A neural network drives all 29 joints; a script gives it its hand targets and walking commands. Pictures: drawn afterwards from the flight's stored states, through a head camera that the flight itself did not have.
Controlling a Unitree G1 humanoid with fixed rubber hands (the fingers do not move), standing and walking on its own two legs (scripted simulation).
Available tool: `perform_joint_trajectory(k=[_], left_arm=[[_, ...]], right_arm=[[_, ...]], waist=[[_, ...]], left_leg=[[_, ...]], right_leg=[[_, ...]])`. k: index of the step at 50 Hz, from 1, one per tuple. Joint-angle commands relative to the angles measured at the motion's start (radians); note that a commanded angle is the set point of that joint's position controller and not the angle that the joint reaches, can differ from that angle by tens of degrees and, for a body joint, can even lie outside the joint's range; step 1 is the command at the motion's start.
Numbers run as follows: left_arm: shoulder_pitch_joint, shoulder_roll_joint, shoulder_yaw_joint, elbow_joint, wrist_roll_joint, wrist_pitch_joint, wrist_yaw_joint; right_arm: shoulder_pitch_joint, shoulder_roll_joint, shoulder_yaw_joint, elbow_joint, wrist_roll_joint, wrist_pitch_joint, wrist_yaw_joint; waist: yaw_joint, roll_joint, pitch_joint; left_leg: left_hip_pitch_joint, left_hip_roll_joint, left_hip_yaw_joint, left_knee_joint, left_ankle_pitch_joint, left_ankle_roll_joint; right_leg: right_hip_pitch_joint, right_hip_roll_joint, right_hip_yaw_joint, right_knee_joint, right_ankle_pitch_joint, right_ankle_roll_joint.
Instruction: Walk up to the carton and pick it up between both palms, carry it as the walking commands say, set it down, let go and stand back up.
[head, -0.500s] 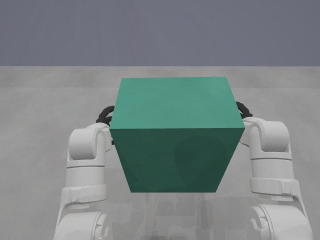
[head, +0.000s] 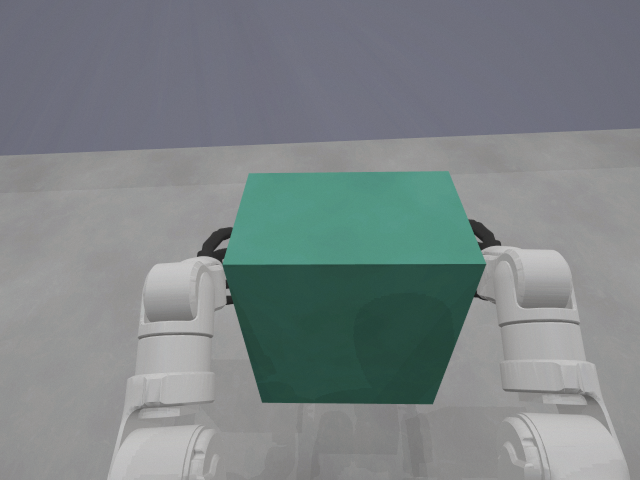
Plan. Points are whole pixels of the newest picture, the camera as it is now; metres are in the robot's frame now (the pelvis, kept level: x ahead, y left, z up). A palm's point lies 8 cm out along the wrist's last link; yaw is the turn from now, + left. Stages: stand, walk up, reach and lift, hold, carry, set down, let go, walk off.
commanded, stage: carry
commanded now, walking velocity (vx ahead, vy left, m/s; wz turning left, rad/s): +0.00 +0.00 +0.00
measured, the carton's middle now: (347, 296) +0.35 -0.01 +0.07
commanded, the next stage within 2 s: none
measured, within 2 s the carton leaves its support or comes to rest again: neither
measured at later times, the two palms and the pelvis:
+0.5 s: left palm (220, 390) +0.22 +0.13 +0.09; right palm (549, 407) +0.20 -0.20 +0.08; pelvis -0.10 -0.02 +0.01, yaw -7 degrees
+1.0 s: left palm out of the picture +0.04 -0.07 +0.10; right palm out of the picture -0.09 -0.37 +0.06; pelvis -0.25 -0.12 -0.01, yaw -21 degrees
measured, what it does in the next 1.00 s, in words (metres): walks backwards, turning right: left foot, then right foot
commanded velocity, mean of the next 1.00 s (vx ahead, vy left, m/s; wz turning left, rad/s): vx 0.00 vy -0.17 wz -0.52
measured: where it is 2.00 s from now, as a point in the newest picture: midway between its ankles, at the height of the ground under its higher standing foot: outside the picture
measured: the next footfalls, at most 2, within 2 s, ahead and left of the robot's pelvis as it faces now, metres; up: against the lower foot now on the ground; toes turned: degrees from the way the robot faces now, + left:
left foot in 0.28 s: +0.01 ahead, +0.12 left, +0.00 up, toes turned +0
right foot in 0.54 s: -0.05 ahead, -0.18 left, +0.00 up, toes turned -12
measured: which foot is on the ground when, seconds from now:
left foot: down 0.00-0.08, up 0.10-0.26, down 0.28-0.62, up 0.64-0.72, down 0.74-0.94, up 0.96-1.00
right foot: down 0.00-0.30, up 0.32-0.52, down 0.54-0.78, up 0.80-0.92, down 0.94-1.00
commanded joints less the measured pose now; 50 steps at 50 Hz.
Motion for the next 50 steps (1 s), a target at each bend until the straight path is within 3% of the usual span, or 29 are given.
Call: perform_joint_trajectory(k=[1,3,4,5,6,9,12,13,15,16,17,19,21,26,28,30,31,34,37,38,39,40,41,45,46,47,48,49,50], left_arm=[[-0.726,-1.053,-0.56,-0.14,-0.381,-0.026,-0.235],[-0.769,-1.055,-0.554,-0.168,-0.399,-0.036,-0.232],[-0.787,-1.044,-0.548,-0.178,-0.4,-0.042,-0.23],[-0.778,-1.061,-0.549,-0.211,-0.403,-0.051,-0.228],[-0.806,-1.062,-0.576,-0.232,-0.412,-0.053,-0.233],[-0.836,-1.09,-0.618,-0.242,-0.451,-0.019,-0.251],[-0.819,-1.045,-0.601,-0.238,-0.411,-0.014,-0.23],[-0.801,-1.023,-0.584,-0.224,-0.392,-0.007,-0.226],[-0.639,-1.038,-0.577,-0.195,-0.376,0.005,-0.225],[-0.321,-1.074,-0.545,-0.168,-0.328,0.032,-0.25],[-0.277,-1.101,-0.564,-0.185,-0.334,0.029,-0.262],[-0.627,-1.121,-0.636,-0.31,-0.425,-0.019,-0.262],[-0.581,-1.132,-0.659,-0.36,-0.434,-0.027,-0.259],[-0.334,-1.104,-0.726,-0.446,-0.441,-0.018,-0.262],[-0.202,-1.078,-0.729,-0.477,-0.414,-0.021,-0.272],[-0.053,-1.06,-0.744,-0.538,-0.378,-0.032,-0.271],[-0.085,-1.049,-0.755,-0.584,-0.364,-0.042,-0.272],[-0.117,-1.001,-0.791,-0.724,-0.33,-0.049,-0.266],[-0.047,-0.958,-0.8,-0.784,-0.306,-0.052,-0.253],[-0.011,-0.948,-0.793,-0.776,-0.288,-0.045,-0.25],[0.036,-0.944,-0.789,-0.766,-0.274,-0.039,-0.248],[0.052,-0.936,-0.795,-0.753,-0.266,-0.026,-0.252],[0.084,-0.929,-0.805,-0.726,-0.266,-0.019,-0.26],[0.059,-0.918,-0.792,-0.662,-0.298,-0.016,-0.285],[0.103,-0.916,-0.785,-0.627,-0.3,-0.013,-0.295],[0.127,-0.9,-0.768,-0.585,-0.296,-0.01,-0.305],[0.123,-0.871,-0.751,-0.552,-0.277,-0.008,-0.312],[0.167,-0.882,-0.736,-0.508,-0.261,-0.005,-0.316],[0.141,-0.893,-0.742,-0.503,-0.264,-0.003,-0.317]], right_arm=[[-0.832,1.122,0.61,-0.149,0.408,-0.031,0.274],[-0.854,1.119,0.605,-0.178,0.397,-0.039,0.266],[-0.847,1.118,0.598,-0.181,0.397,-0.04,0.265],[-0.835,1.134,0.598,-0.208,0.395,-0.042,0.266],[-0.879,1.163,0.613,-0.233,0.408,-0.054,0.266],[-0.841,1.146,0.6,-0.247,0.386,-0.06,0.244],[-0.871,1.114,0.606,-0.251,0.407,-0.048,0.242],[-0.857,1.105,0.598,-0.222,0.406,-0.036,0.245],[-0.67,1.088,0.57,-0.172,0.37,-0.029,0.247],[-0.304,1.147,0.541,-0.119,0.28,-0.014,0.253],[-0.265,1.169,0.541,-0.171,0.261,-0.026,0.256],[-0.651,1.147,0.629,-0.379,0.353,-0.06,0.247],[-0.636,1.125,0.662,-0.452,0.348,-0.061,0.238],[-0.379,1.044,0.691,-0.558,0.283,-0.057,0.221],[-0.196,1.04,0.701,-0.558,0.249,-0.055,0.224],[-0.094,1.069,0.725,-0.623,0.255,-0.055,0.248],[-0.142,1.079,0.752,-0.65,0.275,-0.059,0.259],[-0.112,1.114,0.809,-0.634,0.321,-0.061,0.281],[-0.075,1.083,0.854,-0.692,0.359,-0.059,0.298],[-0.057,1.07,0.86,-0.703,0.366,-0.056,0.303],[-0.032,1.045,0.869,-0.723,0.37,-0.058,0.305],[0.004,1.02,0.863,-0.718,0.358,-0.067,0.307],[-0.007,1.014,0.868,-0.73,0.341,-0.07,0.306],[-0.019,0.982,0.883,-0.731,0.308,-0.034,0.289],[-0.015,0.973,0.879,-0.714,0.291,-0.025,0.285],[-0.012,0.948,0.866,-0.693,0.271,-0.019,0.283],[-0.03,0.933,0.858,-0.675,0.254,-0.012,0.282],[-0.05,0.939,0.856,-0.662,0.264,-0.008,0.283],[-0.089,0.946,0.849,-0.654,0.275,-0.011,0.284]], waist=[[0.038,0.158,-0.464],[0.047,0.019,-0.512],[0.041,-0.259,-0.5],[0.019,-0.419,-0.462],[-0.001,-0.377,-0.412],[-0.001,-0.124,-0.436],[-0.008,-0.093,-0.483],[-0.014,-0.092,-0.497],[0.013,0.233,-0.513],[0.014,0.244,-0.518],[0.016,0.164,-0.514],[0.003,0.058,-0.515],[-0.002,0.075,-0.491],[0.016,0.214,-0.524],[0.003,0.046,-0.558],[0.002,-0.3,-0.556],[0.012,-0.319,-0.529],[0.004,-0.198,-0.502],[-0.01,-0.189,-0.499],[-0.02,-0.127,-0.501],[-0.021,0.125,-0.514],[-0.013,0.356,-0.456],[0.006,0.386,-0.417],[0.008,0.06,-0.389],[0.018,-0.087,-0.392],[0.026,-0.409,-0.292],[0.007,-0.574,-0.243],[0.011,-0.538,-0.222],[0.012,-0.425,-0.18]], left_leg=[[0.058,0.207,-0.216,-0.465,-0.609,-0.106],[0.102,0.112,-0.108,-0.298,-0.493,-0.177],[0.08,-0.022,0.018,-0.013,-0.392,-0.22],[0.109,-0.016,-0.011,0.327,-0.396,-0.148],[0.178,0.023,-0.064,0.465,-0.344,-0.118],[0.113,-0.015,-0.038,0.375,-0.374,-0.082],[0.267,0.001,-0.003,-0.064,-0.27,-0.053],[0.377,0.065,-0.075,-0.163,-0.235,-0.039],[0.552,0.489,-0.563,-0.175,0.144,0.087],[0.473,0.551,-0.508,-0.097,0.228,0.161],[0.401,0.505,-0.442,-0.088,0.178,0.133],[0.453,0.406,-0.297,-0.07,0.276,0.074],[0.472,0.397,-0.235,-0.038,0.42,0.04],[0.453,0.355,-0.096,0.036,0.316,-0.034],[0.291,0.274,-0.025,0.165,0.158,-0.118],[0.033,0.101,0.106,0.253,-0.498,-0.164],[0.059,0.091,0.09,0.293,-0.516,-0.153],[0.089,0.106,0.076,0.252,-0.385,-0.129],[0.265,0.117,0.081,0.052,-0.235,-0.085],[0.413,0.183,0.003,-0.044,-0.196,-0.05],[0.512,0.45,-0.275,-0.157,-0.126,0.032],[0.44,0.624,-0.411,-0.231,-0.08,0.163],[0.285,0.638,-0.37,-0.25,-0.184,0.165],[0.093,0.386,0.036,-0.022,-0.234,-0.084],[0.014,0.318,0.084,0.148,-0.347,-0.121],[-0.137,0.195,0.141,0.334,-0.551,-0.155],[-0.239,0.125,0.083,0.508,-0.644,-0.188],[-0.209,0.133,0.037,0.586,-0.618,-0.16],[-0.138,0.13,0.033,0.623,-0.557,-0.146]], right_leg=[[0.341,0.076,-0.104,-0.123,-0.05,-0.045],[0.459,0.02,-0.018,-0.397,-0.078,-0.078],[0.385,-0.167,0.259,-0.556,-0.273,-0.141],[0.138,-0.295,0.413,-0.551,-0.316,-0.19],[-0.04,-0.341,0.379,-0.583,-0.325,-0.183],[0.114,-0.175,0.124,-0.47,0.015,-0.08],[0.16,-0.124,0.144,-0.279,0.337,-0.065],[0.099,-0.13,0.167,-0.234,0.348,-0.051],[-0.237,0.014,0.058,0.106,-0.07,0.037],[-0.212,-0.11,0.145,0.209,-0.092,0.038],[-0.17,-0.11,0.11,0.186,-0.05,0.03],[-0.173,-0.041,0.043,0.18,0.023,0.037],[-0.135,-0.039,0.023,0.068,0.029,0.044],[0.116,-0.001,-0.047,-0.327,0.139,0.034],[0.312,-0.089,0.103,-0.331,0.451,0.013],[0.392,-0.241,0.281,-0.233,0.992,-0.11],[0.307,-0.256,0.297,-0.267,0.97,-0.141],[0.295,-0.185,0.198,-0.249,0.717,-0.103],[0.138,-0.152,0.202,-0.25,0.487,-0.067],[-0.005,-0.126,0.184,-0.218,0.354,-0.038],[-0.133,-0.039,0.089,-0.028,0.11,0.004],[-0.229,-0.025,0.013,0.214,-0.087,0.031],[-0.166,-0.141,0.136,0.26,-0.069,0.005],[0.193,-0.083,0.04,-0.124,0.162,0.016],[0.307,-0.063,0.104,-0.238,0.141,0.013],[0.261,-0.158,0.325,-0.475,0.021,-0.014],[0.155,-0.26,0.506,-0.506,0.002,-0.069],[0.028,-0.254,0.45,-0.567,-0.234,-0.097],[-0.097,-0.222,0.401,-0.609,-0.364,-0.053]])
